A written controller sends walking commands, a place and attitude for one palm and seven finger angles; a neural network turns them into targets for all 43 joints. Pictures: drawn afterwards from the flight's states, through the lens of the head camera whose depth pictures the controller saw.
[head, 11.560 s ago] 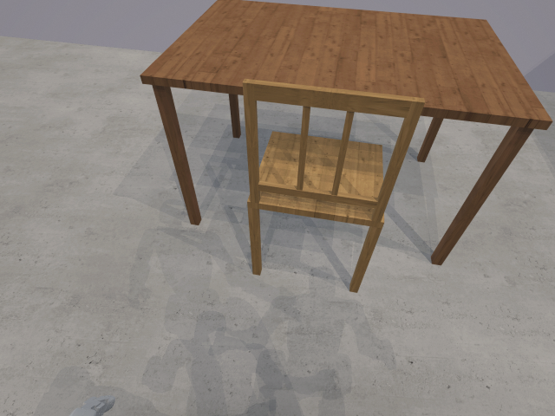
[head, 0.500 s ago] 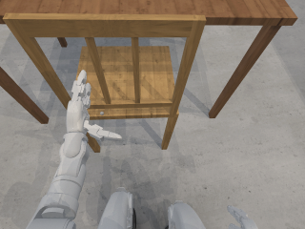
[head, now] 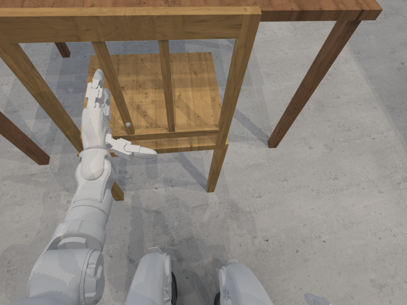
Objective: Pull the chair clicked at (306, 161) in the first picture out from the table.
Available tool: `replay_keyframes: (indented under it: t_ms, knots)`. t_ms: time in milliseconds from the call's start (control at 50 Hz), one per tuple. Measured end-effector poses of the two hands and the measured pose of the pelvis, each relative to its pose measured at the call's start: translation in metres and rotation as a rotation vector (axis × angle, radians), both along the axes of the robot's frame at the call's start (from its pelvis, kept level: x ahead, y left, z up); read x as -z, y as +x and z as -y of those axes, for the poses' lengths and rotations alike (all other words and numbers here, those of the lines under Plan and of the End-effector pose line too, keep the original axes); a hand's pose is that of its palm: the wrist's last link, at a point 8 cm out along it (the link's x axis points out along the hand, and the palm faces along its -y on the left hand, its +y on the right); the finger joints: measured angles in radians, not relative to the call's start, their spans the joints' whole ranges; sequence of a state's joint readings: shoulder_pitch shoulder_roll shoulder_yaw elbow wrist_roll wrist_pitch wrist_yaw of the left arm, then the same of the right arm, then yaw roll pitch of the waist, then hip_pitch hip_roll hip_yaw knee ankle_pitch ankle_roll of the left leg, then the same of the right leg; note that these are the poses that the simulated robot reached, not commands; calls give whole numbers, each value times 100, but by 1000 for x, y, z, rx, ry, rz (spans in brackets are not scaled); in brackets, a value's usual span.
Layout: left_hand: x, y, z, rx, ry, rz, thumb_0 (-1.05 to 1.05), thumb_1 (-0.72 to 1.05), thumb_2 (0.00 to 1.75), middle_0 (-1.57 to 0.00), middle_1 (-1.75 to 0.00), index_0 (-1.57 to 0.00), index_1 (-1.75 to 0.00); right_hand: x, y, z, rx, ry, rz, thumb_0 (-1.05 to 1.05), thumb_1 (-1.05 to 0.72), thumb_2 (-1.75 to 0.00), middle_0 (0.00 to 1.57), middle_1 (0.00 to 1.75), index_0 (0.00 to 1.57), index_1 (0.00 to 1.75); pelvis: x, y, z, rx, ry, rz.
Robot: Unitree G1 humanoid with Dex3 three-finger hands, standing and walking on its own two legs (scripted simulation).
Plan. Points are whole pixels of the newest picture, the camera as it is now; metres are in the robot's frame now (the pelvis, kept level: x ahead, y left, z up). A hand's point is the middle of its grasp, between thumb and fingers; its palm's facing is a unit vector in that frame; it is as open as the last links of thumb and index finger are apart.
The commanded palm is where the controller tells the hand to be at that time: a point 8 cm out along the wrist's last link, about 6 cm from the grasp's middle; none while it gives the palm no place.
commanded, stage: push the fingers through the gap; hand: left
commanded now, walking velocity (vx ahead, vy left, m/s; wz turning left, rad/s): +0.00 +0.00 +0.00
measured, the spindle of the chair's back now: (118, 96) +0.53 +0.17 +0.03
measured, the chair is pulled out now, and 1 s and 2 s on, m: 0.00 0.00 0.00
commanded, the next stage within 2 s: hook a spindle and tug to test in 0.80 s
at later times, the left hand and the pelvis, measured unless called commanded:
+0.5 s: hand (128, 103) +0.51 +0.15 +0.04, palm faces +0.11 -0.99 -0.03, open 16.9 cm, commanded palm +0.47 +0.18 +0.03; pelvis +0.01 +0.00 +0.00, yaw -1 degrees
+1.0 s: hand (130, 105) +0.51 +0.14 +0.03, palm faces +0.10 -1.00 -0.02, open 16.8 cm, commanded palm +0.47 +0.18 +0.03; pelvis +0.01 +0.00 +0.00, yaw -1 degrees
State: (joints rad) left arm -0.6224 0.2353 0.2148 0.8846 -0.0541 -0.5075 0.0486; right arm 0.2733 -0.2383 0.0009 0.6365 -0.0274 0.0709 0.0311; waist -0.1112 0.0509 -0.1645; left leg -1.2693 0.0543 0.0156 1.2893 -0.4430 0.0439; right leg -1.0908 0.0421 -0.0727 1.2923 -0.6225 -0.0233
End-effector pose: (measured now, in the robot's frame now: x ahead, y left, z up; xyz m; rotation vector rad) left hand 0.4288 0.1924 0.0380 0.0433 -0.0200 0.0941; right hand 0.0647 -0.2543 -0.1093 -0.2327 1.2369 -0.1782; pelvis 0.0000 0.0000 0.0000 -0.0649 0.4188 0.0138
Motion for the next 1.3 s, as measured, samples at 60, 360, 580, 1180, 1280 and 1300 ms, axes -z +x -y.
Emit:
replay_keyframes:
  t_ms: [60,360,580,1180,1280,1300]
  knots:
    - [0,6,-2,-10,-4,-1,-1,-50,30,-6,-8,-6,-8,1,-8,1,11,0,-22,0,-91,-90,21,30,20,30,0,1,1,2,0,-5]
    - [2,39,-3,-9,-11,-10,-1,-50,30,-6,-8,-6,-8,3,-27,9,39,-10,-111,0,-91,-90,21,30,20,30,4,7,4,6,-3,-37]
    - [0,52,-7,-12,-6,-5,-1,-50,30,-6,-8,-6,-8,2,-29,6,53,4,-144,0,-91,-90,21,30,20,30,3,12,3,14,-3,-52]
    - [0,41,-4,-6,-8,2,-1,-50,30,-16,-41,-17,-41,1,-23,-3,41,18,-137,0,-91,-90,21,30,20,30,0,11,-2,9,-8,-40]
    - [0,40,-1,-9,-20,0,-1,-48,31,-24,-66,-25,-66,0,-26,-3,45,17,-137,0,-91,-90,21,30,20,30,0,10,-2,7,-8,-37]
    - [-1,39,0,-9,-22,3,-1,-47,32,-26,-71,-27,-71,0,-26,-3,45,16,-136,0,-91,-90,21,30,20,30,0,10,-2,7,-9,-36]
